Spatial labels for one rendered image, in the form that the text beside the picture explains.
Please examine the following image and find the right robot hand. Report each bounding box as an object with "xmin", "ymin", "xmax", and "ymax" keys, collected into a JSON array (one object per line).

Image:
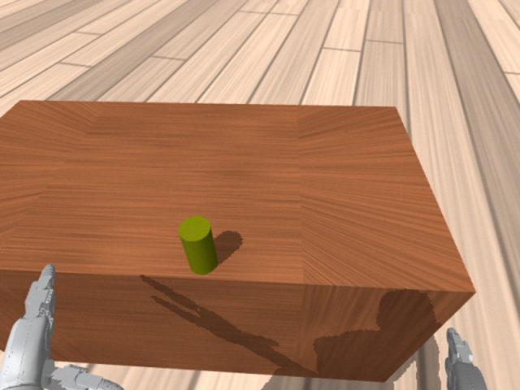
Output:
[{"xmin": 445, "ymin": 327, "xmax": 488, "ymax": 390}]

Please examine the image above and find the left robot hand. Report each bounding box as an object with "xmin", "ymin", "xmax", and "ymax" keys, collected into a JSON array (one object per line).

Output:
[{"xmin": 0, "ymin": 264, "xmax": 124, "ymax": 390}]

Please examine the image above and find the can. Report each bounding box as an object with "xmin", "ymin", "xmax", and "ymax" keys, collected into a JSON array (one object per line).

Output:
[{"xmin": 179, "ymin": 216, "xmax": 218, "ymax": 275}]

